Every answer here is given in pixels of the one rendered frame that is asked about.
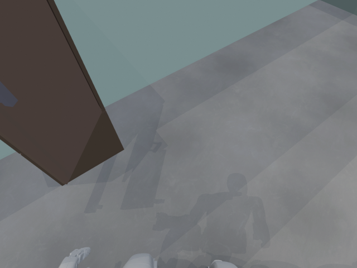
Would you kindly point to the handle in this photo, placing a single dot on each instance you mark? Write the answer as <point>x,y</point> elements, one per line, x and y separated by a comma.
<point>6,97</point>

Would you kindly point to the robot left thigh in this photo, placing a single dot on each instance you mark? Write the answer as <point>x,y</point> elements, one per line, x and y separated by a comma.
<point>141,260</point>

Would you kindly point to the cupboard door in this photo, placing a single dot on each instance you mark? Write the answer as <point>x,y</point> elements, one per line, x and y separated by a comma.
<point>56,110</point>

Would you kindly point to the left robot hand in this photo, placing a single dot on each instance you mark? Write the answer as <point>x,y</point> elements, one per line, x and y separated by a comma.
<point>75,258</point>

